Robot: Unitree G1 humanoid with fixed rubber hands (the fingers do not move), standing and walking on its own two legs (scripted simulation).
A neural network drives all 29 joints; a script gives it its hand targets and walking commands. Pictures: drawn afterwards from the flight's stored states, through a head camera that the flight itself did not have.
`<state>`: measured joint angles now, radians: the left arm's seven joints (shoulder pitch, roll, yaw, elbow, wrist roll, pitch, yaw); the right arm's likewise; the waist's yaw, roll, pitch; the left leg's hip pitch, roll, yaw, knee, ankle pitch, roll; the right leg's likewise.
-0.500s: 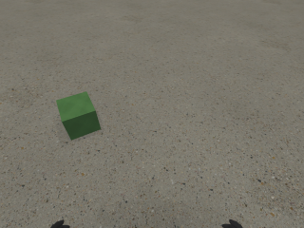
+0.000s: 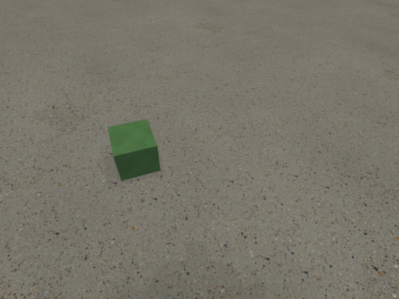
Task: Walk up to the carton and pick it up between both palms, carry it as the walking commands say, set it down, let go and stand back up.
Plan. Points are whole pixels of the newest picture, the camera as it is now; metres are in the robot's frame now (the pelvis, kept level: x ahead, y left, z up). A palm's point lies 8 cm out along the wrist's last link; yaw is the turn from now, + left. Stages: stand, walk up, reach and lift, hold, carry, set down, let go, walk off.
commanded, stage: walk up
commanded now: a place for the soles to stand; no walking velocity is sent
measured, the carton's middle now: (134, 149) +1.13 +0.34 -0.63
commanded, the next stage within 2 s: none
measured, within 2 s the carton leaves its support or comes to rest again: neither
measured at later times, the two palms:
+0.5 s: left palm out of the picture +0.14 +0.31 -0.06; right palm (323, 263) +0.24 -0.29 -0.09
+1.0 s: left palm (46, 267) +0.24 +0.31 -0.06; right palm (295, 209) +0.39 -0.28 -0.11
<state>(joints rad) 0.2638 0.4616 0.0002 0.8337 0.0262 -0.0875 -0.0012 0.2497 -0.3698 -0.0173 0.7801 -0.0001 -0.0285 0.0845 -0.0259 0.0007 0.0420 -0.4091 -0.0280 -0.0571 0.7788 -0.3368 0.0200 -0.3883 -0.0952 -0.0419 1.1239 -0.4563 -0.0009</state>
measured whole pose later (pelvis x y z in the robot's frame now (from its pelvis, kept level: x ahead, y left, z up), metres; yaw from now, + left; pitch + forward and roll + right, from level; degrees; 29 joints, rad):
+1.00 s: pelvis +0.24 -0.02 +0.00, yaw +16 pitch -2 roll +2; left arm 0.28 0.45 0.00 0.79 0.02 -0.12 -0.02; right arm 0.32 -0.37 -0.02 0.78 0.00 -0.06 0.04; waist 0.00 0.01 0.05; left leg -0.46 -0.05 -0.10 1.08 -0.40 0.02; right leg -0.38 -0.10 -0.07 0.77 -0.37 0.01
